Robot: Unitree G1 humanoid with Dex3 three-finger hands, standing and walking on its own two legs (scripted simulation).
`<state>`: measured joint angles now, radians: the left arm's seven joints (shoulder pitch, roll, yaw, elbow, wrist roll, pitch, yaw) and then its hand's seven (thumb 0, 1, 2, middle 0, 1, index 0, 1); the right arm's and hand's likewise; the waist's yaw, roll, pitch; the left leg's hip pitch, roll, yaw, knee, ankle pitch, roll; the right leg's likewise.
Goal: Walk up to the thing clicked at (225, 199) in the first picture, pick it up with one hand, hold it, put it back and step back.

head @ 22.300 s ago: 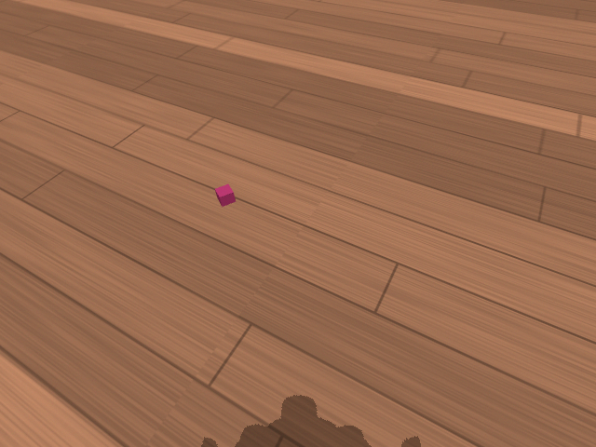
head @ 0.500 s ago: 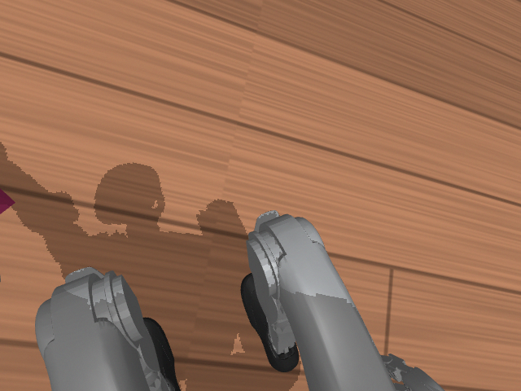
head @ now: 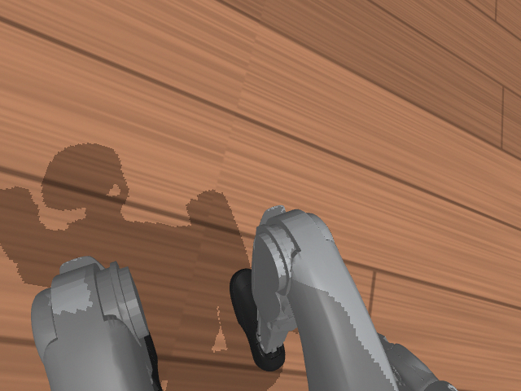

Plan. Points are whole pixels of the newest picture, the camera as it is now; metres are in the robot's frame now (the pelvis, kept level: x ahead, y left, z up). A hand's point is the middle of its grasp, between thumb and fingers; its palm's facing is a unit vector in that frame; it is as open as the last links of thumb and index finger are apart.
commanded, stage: rest palm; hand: left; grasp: from above
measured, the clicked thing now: out of the picture +0.46 +0.37 -0.28
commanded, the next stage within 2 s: close in 1.50 s
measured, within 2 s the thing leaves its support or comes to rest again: neither
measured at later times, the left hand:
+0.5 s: hand out of the picture +0.45 +0.37 -0.23, palm faces -0.33 -0.31 -0.89, open 13.6 cm
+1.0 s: hand out of the picture +0.44 +0.37 -0.25, palm faces -0.34 -0.31 -0.89, open 13.5 cm
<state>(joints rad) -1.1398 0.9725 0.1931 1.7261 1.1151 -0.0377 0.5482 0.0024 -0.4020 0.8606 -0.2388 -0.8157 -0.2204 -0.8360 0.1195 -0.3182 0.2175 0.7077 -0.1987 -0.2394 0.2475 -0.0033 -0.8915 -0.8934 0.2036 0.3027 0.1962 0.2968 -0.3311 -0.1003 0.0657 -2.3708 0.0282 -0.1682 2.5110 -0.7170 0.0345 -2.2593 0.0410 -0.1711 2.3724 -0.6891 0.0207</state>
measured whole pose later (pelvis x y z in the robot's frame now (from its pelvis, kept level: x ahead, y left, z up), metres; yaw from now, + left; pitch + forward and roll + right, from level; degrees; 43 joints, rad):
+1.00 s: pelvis -0.01 +0.00 +0.00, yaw -3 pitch +28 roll -15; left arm -1.17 1.15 0.22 1.83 1.08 -0.05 0.57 0.00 -0.40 0.85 -0.21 -0.89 -0.21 -0.90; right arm 0.10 -0.37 0.34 0.64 -0.22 -0.31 0.28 0.00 -0.91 -0.90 0.20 0.30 0.20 0.30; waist -0.39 -0.17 0.21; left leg -2.34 0.04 -0.23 2.53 -0.71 0.04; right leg -2.22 0.07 -0.22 2.34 -0.65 0.04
